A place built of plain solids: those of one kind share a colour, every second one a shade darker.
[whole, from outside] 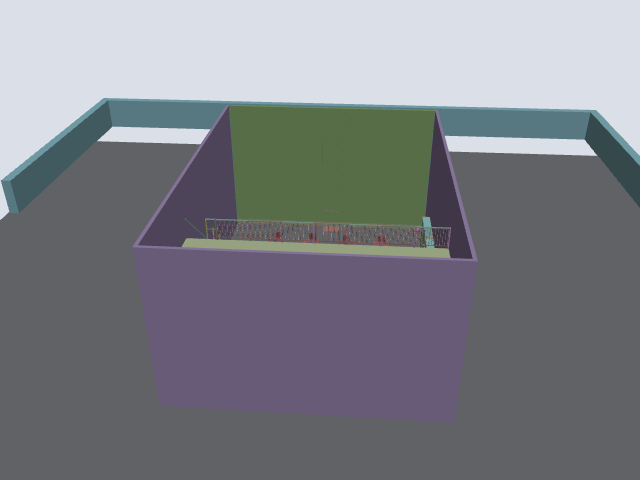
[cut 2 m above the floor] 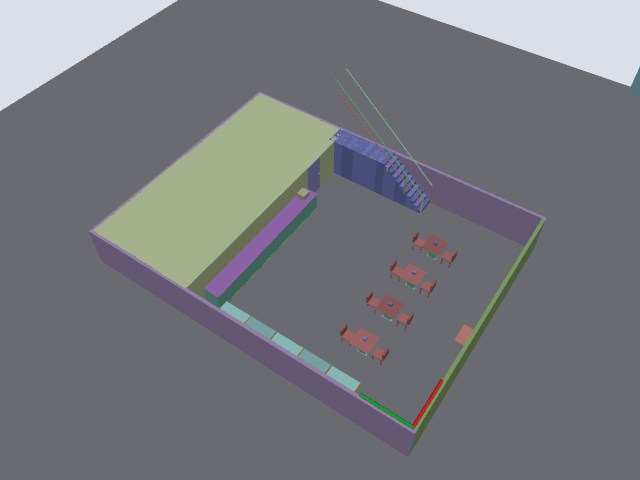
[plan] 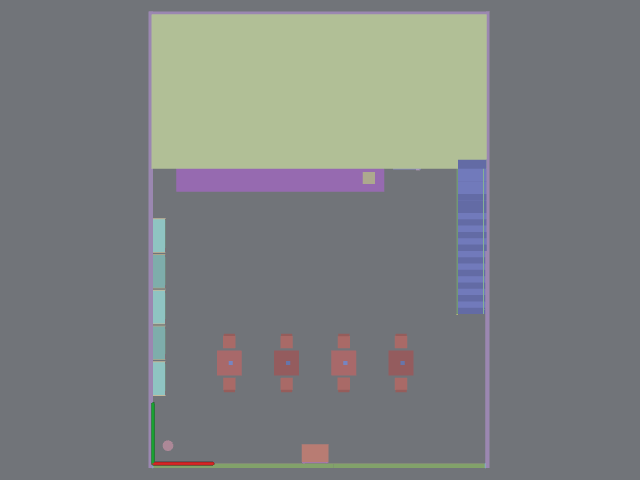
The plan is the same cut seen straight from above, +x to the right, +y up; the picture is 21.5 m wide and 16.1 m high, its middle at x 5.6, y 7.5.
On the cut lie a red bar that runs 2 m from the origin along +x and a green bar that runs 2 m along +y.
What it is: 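A tea room at street level behind a glazed front, one room two levels high, with a raised rear level reached by one straight flight, fitted out in the 1990s to 2020s; 11.1 x 15.0 m, 7.24 m high throughout; its front glazed onto the street; the raised level 4.58 m over the floor, over the rear 5.1 m, open to the hall behind a guard 1.0 m high along its edge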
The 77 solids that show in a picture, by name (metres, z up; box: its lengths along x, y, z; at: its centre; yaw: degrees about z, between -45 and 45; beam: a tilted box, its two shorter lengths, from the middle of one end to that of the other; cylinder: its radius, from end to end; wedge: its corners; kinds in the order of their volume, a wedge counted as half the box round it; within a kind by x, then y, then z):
{
 "upper_1": {"box": [11.24, 5.18, 4.63], "at": [5.57, 12.48, 2.27]},
 "street_hedge_1": {"box": [0.6, 15.85, 2.25], "at": [-14.03, -8.07, 1.07]},
 "street_hedge_2": {"box": [39.8, 0.6, 2.25], "at": [5.57, -16.3, 1.07]},
 "street_hedge_3": {"box": [0.6, 15.85, 2.25], "at": [25.17, -8.07, 1.07]},
 "wall_1": {"box": [0.15, 15.32, 7.29], "at": [-0.07, 7.51, 3.6]},
 "wall_2": {"box": [11.44, 0.15, 7.29], "at": [5.57, 15.1, 3.6]},
 "wall_3": {"box": [0.15, 15.32, 7.29], "at": [11.21, 7.51, 3.6]},
 "stair_step_1": {"box": [0.96, 0.42, 0.23], "at": [10.71, 5.23, 0.07]},
 "stair_step_2": {"box": [0.96, 0.42, 0.42], "at": [10.71, 5.44, 0.16]},
 "stair_step_3": {"box": [0.96, 0.42, 0.62], "at": [10.71, 5.65, 0.26]},
 "stair_step_4": {"box": [0.96, 0.42, 0.81], "at": [10.71, 5.86, 0.35]},
 "stair_step_5": {"box": [0.96, 0.42, 1.0], "at": [10.71, 6.07, 0.45]},
 "stair_step_6": {"box": [0.96, 0.42, 1.19], "at": [10.71, 6.29, 0.54]},
 "stair_step_7": {"box": [0.96, 0.42, 1.38], "at": [10.71, 6.5, 0.64]},
 "stair_step_8": {"box": [0.96, 0.42, 1.57], "at": [10.71, 6.71, 0.74]},
 "stair_step_9": {"box": [0.96, 0.42, 1.76], "at": [10.71, 6.92, 0.83]},
 "stair_step_10": {"box": [0.96, 0.42, 1.95], "at": [10.71, 7.13, 0.93]},
 "stair_step_11": {"box": [0.96, 0.42, 2.15], "at": [10.71, 7.35, 1.02]},
 "stair_step_12": {"box": [0.96, 0.42, 2.34], "at": [10.71, 7.56, 1.12]},
 "stair_step_13": {"box": [0.96, 0.42, 2.53], "at": [10.71, 7.77, 1.21]},
 "stair_step_14": {"box": [0.96, 0.42, 2.72], "at": [10.71, 7.98, 1.31]},
 "stair_step_15": {"box": [0.96, 0.42, 2.91], "at": [10.71, 8.19, 1.41]},
 "stair_step_16": {"box": [0.96, 0.42, 3.1], "at": [10.71, 8.41, 1.5]},
 "stair_step_17": {"box": [0.96, 0.42, 3.29], "at": [10.71, 8.62, 1.6]},
 "stair_step_18": {"box": [0.96, 0.42, 3.49], "at": [10.71, 8.83, 1.69]},
 "stair_step_19": {"box": [0.96, 0.42, 3.68], "at": [10.71, 9.04, 1.79]},
 "stair_step_20": {"box": [0.96, 0.42, 3.87], "at": [10.71, 9.25, 1.88]},
 "stair_step_21": {"box": [0.96, 0.42, 4.06], "at": [10.71, 9.47, 1.98]},
 "stair_step_22": {"box": [0.96, 0.42, 4.25], "at": [10.71, 9.68, 2.08]},
 "stair_step_23": {"box": [0.96, 0.51, 4.44], "at": [10.71, 9.93, 2.17]},
 "window_wall_1": {"box": [4.84, 0.15, 7.29], "at": [2.42, -0.07, 3.6]},
 "window_wall_2": {"box": [1.2, 0.15, 7.29], "at": [5.44, -0.07, 3.6]},
 "window_wall_3": {"box": [5.1, 0.15, 7.29], "at": [8.59, -0.07, 3.6]},
 "counter_1": {"box": [6.94, 0.7, 1.05], "at": [4.27, 9.53, 0.47]},
 "shelves_body_1": {"box": [0.4, 1.16, 2.1], "at": [0.2, 2.85, 1.0]},
 "shelves_body_2": {"box": [0.4, 1.16, 2.1], "at": [0.2, 4.05, 1.0]},
 "shelves_body_3": {"box": [0.4, 1.16, 2.1], "at": [0.2, 5.25, 1.0]},
 "shelves_body_4": {"box": [0.4, 1.16, 2.1], "at": [0.2, 6.45, 1.0]},
 "shelves_body_5": {"box": [0.4, 1.16, 2.1], "at": [0.2, 7.65, 1.0]},
 "stair_guard_rail_1": {"wedge": [[10.18, 5.01, 1.08], [10.18, 5.01, 1.14], [10.18, 9.89, 5.48], [10.18, 9.89, 5.54], [10.23, 5.01, 1.08], [10.23, 5.01, 1.14], [10.23, 9.89, 5.48], [10.23, 9.89, 5.54]]},
 "stair_wall_rail_1": {"wedge": [[11.06, 5.01, 1.09], [11.06, 5.01, 1.14], [11.06, 9.89, 5.49], [11.06, 9.89, 5.54], [11.11, 5.01, 1.09], [11.11, 5.01, 1.14], [11.11, 9.89, 5.49], [11.11, 9.89, 5.54]]},
 "stair_guard_low_1": {"wedge": [[10.19, 5.01, 0.61], [10.19, 5.01, 0.66], [10.19, 9.89, 5.02], [10.19, 9.89, 5.06], [10.22, 5.01, 0.61], [10.22, 5.01, 0.66], [10.22, 9.89, 5.02], [10.22, 9.89, 5.06]]},
 "counter_top_1": {"box": [6.98, 0.78, 0.04], "at": [4.27, 9.51, 1.02]},
 "stallriser_1": {"box": [4.84, 0.05, 0.35], "at": [2.42, -0.02, 0.12]},
 "stallriser_2": {"box": [5.1, 0.05, 0.35], "at": [8.59, -0.02, 0.12]},
 "side_chair_1": {"box": [0.38, 0.08, 0.38], "at": [2.56, 2.44, 0.65]},
 "side_chair_2": {"box": [0.42, 0.42, 0.04], "at": [2.56, 2.67, 0.43]},
 "side_chair_3": {"box": [0.42, 0.42, 0.04], "at": [2.56, 4.08, 0.43]},
 "side_chair_4": {"box": [0.38, 0.08, 0.38], "at": [2.56, 4.32, 0.65]},
 "side_chair_5": {"box": [0.38, 0.08, 0.38], "at": [4.48, 2.44, 0.65]},
 "side_chair_6": {"box": [0.42, 0.42, 0.04], "at": [4.48, 2.67, 0.43]},
 "side_chair_7": {"box": [0.42, 0.42, 0.04], "at": [4.48, 4.08, 0.43]},
 "side_chair_8": {"box": [0.38, 0.08, 0.38], "at": [4.48, 4.32, 0.65]},
 "side_chair_9": {"box": [0.38, 0.08, 0.38], "at": [6.4, 2.44, 0.65]},
 "side_chair_10": {"box": [0.42, 0.42, 0.04], "at": [6.4, 2.67, 0.43]},
 "side_chair_11": {"box": [0.42, 0.42, 0.04], "at": [6.4, 4.08, 0.43]},
 "side_chair_12": {"box": [0.38, 0.08, 0.38], "at": [6.4, 4.32, 0.65]},
 "side_chair_13": {"box": [0.42, 0.42, 0.04], "at": [8.32, 2.67, 0.43]},
 "side_chair_14": {"box": [0.42, 0.42, 0.04], "at": [8.32, 4.08, 0.43]},
 "service_door_1": {"box": [0.95, 0.03, 2.1], "at": [8.52, 9.88, 1.0]},
 "front_corner_1": {"box": [0.04, 0.17, 7.14], "at": [11.14, -0.07, 3.52]},
 "till_1": {"box": [0.42, 0.4, 0.28], "at": [7.24, 9.58, 1.18]},
 "plant_pot_1": {"cylinder": 0.18, "from": [0.5, 0.6, 0.0], "to": [0.5, 0.6, 0.38]},
 "door_mat_1": {"box": [0.9, 0.6, 0.07], "at": [5.44, 0.35, -0.02]},
 "cloth_1": {"box": [0.84, 0.84, 0.012], "at": [2.56, 3.38, 0.75]},
 "cloth_2": {"box": [0.84, 0.84, 0.012], "at": [4.48, 3.38, 0.75]},
 "cloth_3": {"box": [0.84, 0.84, 0.012], "at": [6.4, 3.38, 0.75]},
 "cloth_4": {"box": [0.84, 0.84, 0.012], "at": [8.32, 3.38, 0.75]},
 "shelves_cheek_1": {"box": [0.41, 0.032, 2.1], "at": [0.21, 2.29, 1.0]},
 "street_door_kick_1": {"box": [1.2, 0.05, 0.35], "at": [5.44, -0.02, 0.12]},
 "upper_guard_rail_1": {"box": [1.39, 0.044, 0.044], "at": [0.73, 9.92, 5.56]},
 "upper_guard_rail_2": {"box": [1.39, 0.044, 0.044], "at": [2.12, 9.92, 5.56]},
 "upper_guard_rail_3": {"box": [1.39, 0.044, 0.044], "at": [3.51, 9.92, 5.56]},
 "upper_guard_rail_4": {"box": [1.39, 0.044, 0.044], "at": [4.91, 9.92, 5.56]},
 "upper_guard_rail_5": {"box": [1.39, 0.044, 0.044], "at": [6.3, 9.92, 5.56]},
 "upper_guard_rail_6": {"box": [1.39, 0.044, 0.044], "at": [7.69, 9.92, 5.56]},
 "counter_kick_1": {"box": [6.94, 0.012, 0.15], "at": [4.27, 9.17, 0.03]}
}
